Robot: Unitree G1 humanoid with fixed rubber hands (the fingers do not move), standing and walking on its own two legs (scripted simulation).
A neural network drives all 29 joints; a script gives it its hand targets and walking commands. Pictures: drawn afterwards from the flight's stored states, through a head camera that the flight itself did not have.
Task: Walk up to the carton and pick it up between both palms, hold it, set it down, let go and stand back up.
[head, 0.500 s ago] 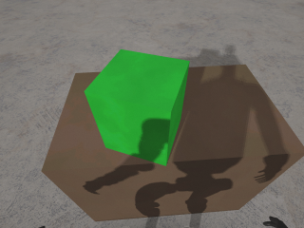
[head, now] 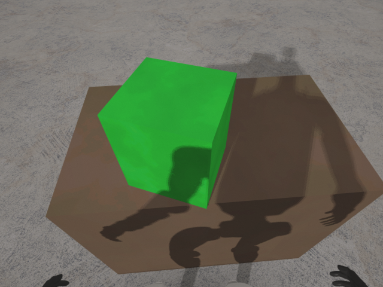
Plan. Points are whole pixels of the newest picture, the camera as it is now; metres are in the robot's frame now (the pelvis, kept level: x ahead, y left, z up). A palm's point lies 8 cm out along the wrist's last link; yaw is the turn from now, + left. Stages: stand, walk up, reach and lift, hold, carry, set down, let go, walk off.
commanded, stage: walk up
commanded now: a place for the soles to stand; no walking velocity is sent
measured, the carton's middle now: (177, 134) +0.44 +0.06 +0.06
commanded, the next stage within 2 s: reach and lift in 0.12 s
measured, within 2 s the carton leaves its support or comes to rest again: neither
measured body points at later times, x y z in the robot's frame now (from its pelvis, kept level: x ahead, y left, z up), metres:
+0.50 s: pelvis +0.03 +0.02 +0.01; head +0.03 +0.03 +0.46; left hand +0.21 +0.32 -0.06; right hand +0.17 -0.29 -0.06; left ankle +0.04 +0.13 -0.70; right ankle +0.05 -0.12 -0.70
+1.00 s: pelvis +0.01 +0.02 +0.03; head -0.02 +0.04 +0.48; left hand +0.20 +0.31 -0.01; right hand +0.16 -0.24 +0.00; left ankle +0.04 +0.13 -0.70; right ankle +0.05 -0.12 -0.70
